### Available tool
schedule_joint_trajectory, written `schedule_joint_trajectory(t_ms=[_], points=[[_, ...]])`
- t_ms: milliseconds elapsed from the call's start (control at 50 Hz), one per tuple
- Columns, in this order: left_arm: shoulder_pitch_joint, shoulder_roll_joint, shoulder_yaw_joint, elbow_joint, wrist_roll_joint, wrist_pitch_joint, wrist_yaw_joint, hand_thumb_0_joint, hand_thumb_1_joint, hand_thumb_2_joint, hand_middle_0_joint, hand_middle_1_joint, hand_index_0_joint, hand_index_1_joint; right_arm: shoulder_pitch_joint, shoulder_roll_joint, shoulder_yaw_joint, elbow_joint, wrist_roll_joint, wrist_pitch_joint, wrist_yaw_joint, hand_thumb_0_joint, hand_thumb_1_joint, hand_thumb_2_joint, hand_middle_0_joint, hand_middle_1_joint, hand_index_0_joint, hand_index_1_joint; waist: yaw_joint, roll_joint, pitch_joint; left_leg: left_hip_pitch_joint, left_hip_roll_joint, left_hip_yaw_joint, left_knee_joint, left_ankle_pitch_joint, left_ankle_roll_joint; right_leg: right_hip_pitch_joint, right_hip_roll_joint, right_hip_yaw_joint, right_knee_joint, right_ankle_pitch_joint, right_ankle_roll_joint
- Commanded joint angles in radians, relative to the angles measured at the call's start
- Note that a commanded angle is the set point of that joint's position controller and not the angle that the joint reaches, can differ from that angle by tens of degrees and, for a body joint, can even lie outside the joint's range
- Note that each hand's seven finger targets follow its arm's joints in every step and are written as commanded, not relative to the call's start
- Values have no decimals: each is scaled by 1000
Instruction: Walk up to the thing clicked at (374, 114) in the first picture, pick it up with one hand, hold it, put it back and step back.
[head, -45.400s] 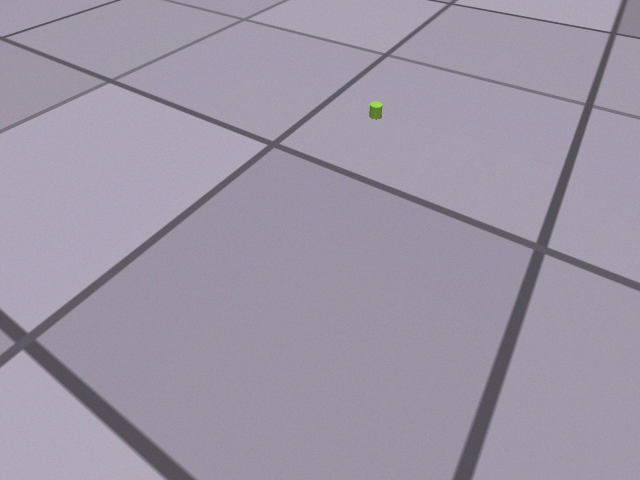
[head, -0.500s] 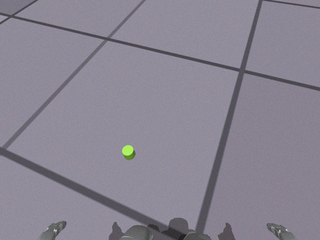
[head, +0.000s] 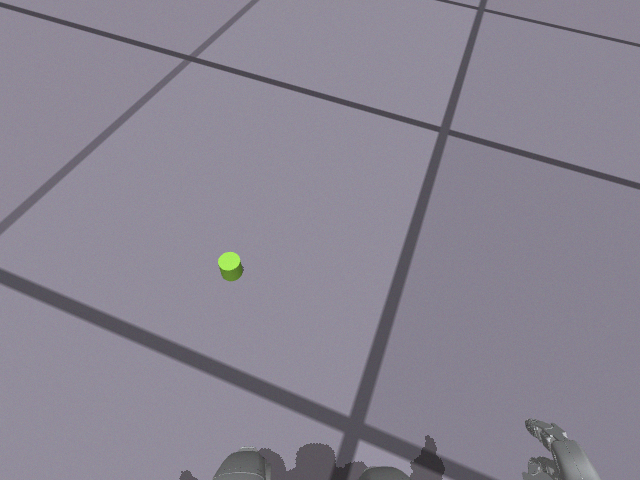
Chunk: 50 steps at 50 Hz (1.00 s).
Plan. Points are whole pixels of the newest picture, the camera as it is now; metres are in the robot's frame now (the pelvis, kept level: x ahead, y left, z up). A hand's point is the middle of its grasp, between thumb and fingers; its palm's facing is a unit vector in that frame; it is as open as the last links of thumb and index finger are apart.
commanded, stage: step back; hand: left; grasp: from above
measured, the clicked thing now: (230, 266) +0.80 +0.30 -0.72
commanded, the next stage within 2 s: stand in 1.88 s
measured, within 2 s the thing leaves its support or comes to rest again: neither
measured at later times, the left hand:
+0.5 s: hand out of the picture -0.05 +0.23 -0.14, palm faces +0.08 -0.93 -0.37, open 7.3 cm
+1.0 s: hand out of the picture -0.25 +0.19 -0.12, palm faces +0.09 -0.89 -0.45, open 7.4 cm
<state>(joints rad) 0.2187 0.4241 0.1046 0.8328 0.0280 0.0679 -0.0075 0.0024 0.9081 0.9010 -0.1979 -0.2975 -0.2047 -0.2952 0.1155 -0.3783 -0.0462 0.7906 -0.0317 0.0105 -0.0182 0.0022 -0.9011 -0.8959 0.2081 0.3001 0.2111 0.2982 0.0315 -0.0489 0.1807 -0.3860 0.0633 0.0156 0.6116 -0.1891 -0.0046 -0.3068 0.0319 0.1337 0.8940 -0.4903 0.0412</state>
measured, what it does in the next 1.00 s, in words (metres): walks backwards: right foot, then left foot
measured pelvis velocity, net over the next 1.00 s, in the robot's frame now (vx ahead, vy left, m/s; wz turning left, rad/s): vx -0.28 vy -0.09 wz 0.09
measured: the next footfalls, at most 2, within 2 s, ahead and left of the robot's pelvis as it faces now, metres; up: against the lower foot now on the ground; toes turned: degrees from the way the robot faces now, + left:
right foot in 0.04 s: +0.00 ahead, -0.15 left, +0.00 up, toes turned +4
left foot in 0.38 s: -0.11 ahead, +0.08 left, +0.00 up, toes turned +4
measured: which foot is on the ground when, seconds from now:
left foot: down 0.00-0.08, up 0.10-0.36, down 0.38-0.76, up 0.78-1.00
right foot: up 0.00-0.02, down 0.04-0.42, up 0.44-0.70, down 0.72-1.00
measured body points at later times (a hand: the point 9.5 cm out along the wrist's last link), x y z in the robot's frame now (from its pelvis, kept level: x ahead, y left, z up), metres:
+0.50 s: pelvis -0.16 -0.04 +0.00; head -0.10 -0.02 +0.44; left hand -0.05 +0.28 -0.12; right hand -0.07 -0.34 -0.12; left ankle -0.15 +0.08 -0.72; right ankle -0.11 -0.16 -0.68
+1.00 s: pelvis -0.28 -0.09 +0.01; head -0.26 -0.12 +0.45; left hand -0.26 +0.24 -0.09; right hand -0.19 -0.41 -0.13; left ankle -0.30 +0.06 -0.69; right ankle -0.27 -0.21 -0.72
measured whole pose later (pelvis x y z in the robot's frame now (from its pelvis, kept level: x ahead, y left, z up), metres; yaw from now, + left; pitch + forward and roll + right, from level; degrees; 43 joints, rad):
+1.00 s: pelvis -0.28 -0.09 +0.01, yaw +5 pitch -2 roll +1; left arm 0.25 0.36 0.07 0.93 0.05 -0.02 0.00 0.00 0.90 0.90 -0.20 -0.30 -0.21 -0.30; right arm 0.24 -0.42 -0.05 0.95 -0.03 0.04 0.00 0.00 -0.91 -0.90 0.20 0.30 0.21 0.30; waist 0.03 0.06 0.07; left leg -0.36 -0.03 -0.11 0.86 -0.45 -0.02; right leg -0.26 -0.02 -0.01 0.61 -0.33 -0.02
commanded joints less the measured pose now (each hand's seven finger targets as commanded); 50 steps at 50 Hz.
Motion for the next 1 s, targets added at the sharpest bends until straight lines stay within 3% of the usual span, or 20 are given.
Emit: schedule_joint_trajectory(t_ms=[0,40,60,80,100,160,220,320,360,400,420,440,500,600,680,700,720,760,840,980], points=[[129,126,35,-19,-1,-38,8,0,900,900,-200,-300,-200,-300,-22,-292,-85,-74,4,15,-12,0,-900,-900,200,300,200,300,7,262,-290,178,160,-165,-35,199,185,122,-14,-126,-455,195,-36],[128,199,56,-8,21,-42,7,0,900,900,-200,-300,-200,-300,-18,-233,-67,-81,17,26,-8,0,-900,-900,200,300,200,300,6,81,-233,-67,24,-140,83,-91,84,185,-92,61,-496,172,-95],[68,306,81,-53,22,-38,1,0,900,900,-200,-300,-200,-300,-35,-182,-59,-104,27,22,-16,0,-900,-900,200,300,200,300,23,-203,-173,-200,-166,-88,287,-354,18,51,-300,353,-599,55,-208],[-21,379,91,-90,31,-35,8,0,900,900,-200,-300,-200,-300,-49,-231,-83,-90,18,25,-34,0,-900,-900,200,300,200,300,45,-277,-109,-106,-134,-150,508,-435,-6,-209,-451,516,-677,10,-341],[-114,342,80,-118,23,-41,17,0,900,900,-200,-300,-200,-300,2,-264,-95,-62,27,24,-29,0,-900,-900,200,300,200,300,-10,-258,-70,-32,-92,-201,600,-389,2,-320,-462,477,-694,-21,-332],[-183,188,50,-126,18,-46,23,0,900,900,-200,-300,-200,-300,98,-202,-60,-4,37,16,-21,0,-900,-900,200,300,200,300,-71,-103,-114,-96,-188,-165,612,-254,3,-87,-214,48,-483,381,-206],[-51,182,45,-115,26,-46,32,0,900,900,-200,-300,-200,-300,64,-181,-38,-24,30,-2,-25,0,-900,-900,200,300,200,300,9,-127,-165,-144,-165,-120,433,-295,-10,126,-194,41,-403,564,-210],[-48,175,41,-139,8,-22,42,0,900,900,-200,-300,-200,-300,129,-163,-43,-9,9,-17,-22,0,-900,-900,200,300,200,300,3,-148,-265,-16,-90,-23,-60,-199,2,295,-247,53,-254,717,-213],[-62,154,21,-154,-1,-4,34,0,900,900,-200,-300,-200,-300,177,-195,-64,18,-2,-18,-21,0,-900,-900,200,300,200,300,-9,-78,-283,173,-69,-66,-238,67,26,119,-202,32,-173,555,-152],[-57,114,10,-158,-14,-2,34,0,900,900,-200,-300,-200,-300,97,-359,-93,-13,-16,-9,-12,0,-900,-900,200,300,200,300,4,261,-243,226,283,-504,-259,269,210,-219,35,-111,91,-99,-60],[-117,164,30,-161,-5,-1,46,0,900,900,-200,-300,-200,-300,86,-413,-101,-30,-12,-10,-12,0,-900,-900,200,300,200,300,-60,306,-225,39,384,-617,-288,239,325,-121,16,3,262,-192,-48],[-120,188,33,-145,-6,0,41,0,900,900,-200,-300,-200,-300,36,-371,-98,-29,-10,-18,-22,0,-900,-900,200,300,200,300,-32,255,-186,-15,375,-569,-284,221,326,-90,-8,55,342,-132,-54],[-38,157,31,-94,-18,-1,27,0,900,900,-200,-300,-200,-300,-12,-250,-60,-40,-12,-15,-26,0,-900,-900,200,300,200,300,23,149,-191,82,172,-226,-184,358,215,-164,73,60,412,-7,-57],[-47,123,12,-87,-4,-38,22,0,900,900,-200,-300,-200,-300,69,-237,-69,-27,-7,-2,-13,0,-900,-900,200,300,200,300,-44,235,-230,300,168,-215,-130,247,245,-154,3,-46,20,-39,-14],[68,119,14,14,-2,-75,25,0,900,900,-200,-300,-200,-300,14,-273,-72,-21,-4,28,1,0,-900,-900,200,300,200,300,-6,256,-274,178,127,-154,-38,26,184,122,4,-167,-501,164,-42],[103,146,26,48,8,-81,27,0,900,900,-200,-300,-200,-300,21,-238,-62,-19,-1,34,4,0,-900,-900,200,300,200,300,3,182,-266,75,82,-125,51,-56,145,207,0,-114,-549,188,-56],[79,213,43,43,26,-86,28,0,900,900,-200,-300,-200,-300,40,-171,-43,-29,6,33,5,0,-900,-900,200,300,200,300,-11,4,-219,-148,-27,-101,180,-246,79,252,-122,148,-552,80,-103],[-58,365,70,-26,32,-83,31,0,900,900,-200,-300,-200,-300,-44,-224,-67,-36,7,30,-13,0,-900,-900,200,300,200,300,46,-169,-110,-94,-77,-204,398,-389,-5,-188,-466,545,-685,-220,-320],[-122,204,34,-9,13,-102,35,0,900,900,-200,-300,-200,-300,50,-192,-49,47,19,18,4,0,-900,-900,200,300,200,300,-38,-51,-71,-112,-133,-188,459,-201,-5,-43,-234,105,-540,141,-186],[14,236,52,25,19,-108,20,0,900,900,-200,-300,-200,-300,9,-189,-47,53,-8,-25,30,0,-900,-900,200,300,200,300,53,-164,-141,-100,-64,-73,52,-350,-19,200,-296,167,-545,-64,-236]])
